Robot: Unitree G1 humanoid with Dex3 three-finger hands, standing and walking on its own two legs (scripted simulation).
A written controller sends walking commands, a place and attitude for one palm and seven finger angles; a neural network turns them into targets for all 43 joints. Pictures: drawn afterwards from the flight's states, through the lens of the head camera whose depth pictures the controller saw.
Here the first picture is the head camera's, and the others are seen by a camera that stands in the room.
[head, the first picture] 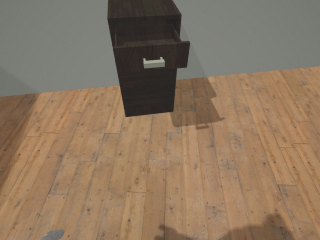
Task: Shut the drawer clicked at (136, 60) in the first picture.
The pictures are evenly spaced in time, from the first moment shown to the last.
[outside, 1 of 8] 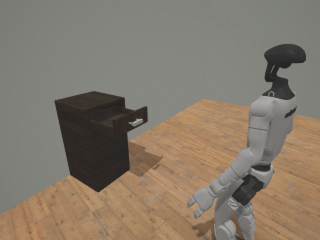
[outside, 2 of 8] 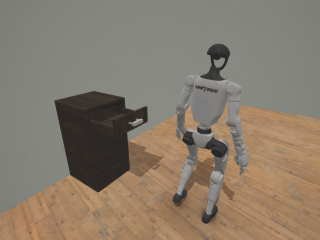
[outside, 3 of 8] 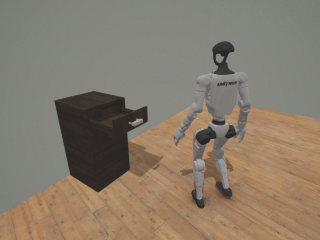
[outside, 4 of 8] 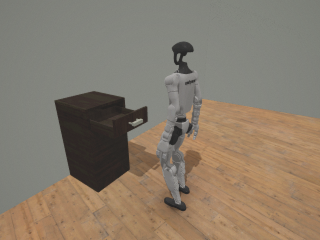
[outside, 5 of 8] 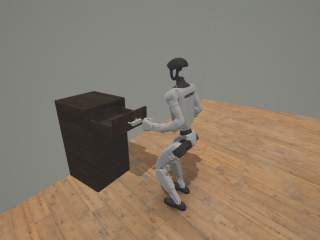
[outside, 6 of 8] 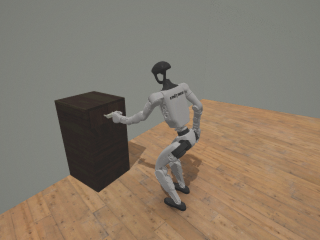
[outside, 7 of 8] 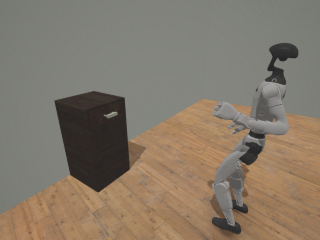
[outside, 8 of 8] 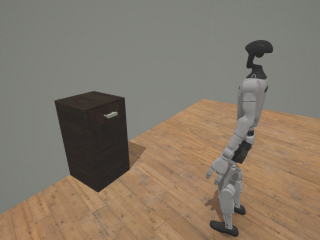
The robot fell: no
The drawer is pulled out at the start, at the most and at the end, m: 0.29 0.29 0.00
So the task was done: yes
